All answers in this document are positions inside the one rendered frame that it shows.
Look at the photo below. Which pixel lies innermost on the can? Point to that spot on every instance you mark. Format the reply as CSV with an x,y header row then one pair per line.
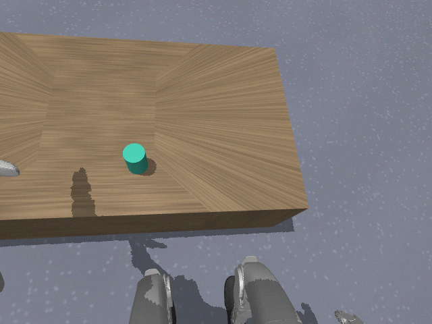
x,y
135,158

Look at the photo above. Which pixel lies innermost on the right robot foot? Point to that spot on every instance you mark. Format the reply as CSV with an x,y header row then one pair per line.
x,y
229,297

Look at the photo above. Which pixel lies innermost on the right robot hand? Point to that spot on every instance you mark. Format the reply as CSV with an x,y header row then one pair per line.
x,y
345,318

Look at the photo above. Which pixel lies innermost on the left robot hand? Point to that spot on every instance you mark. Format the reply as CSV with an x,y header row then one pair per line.
x,y
8,169

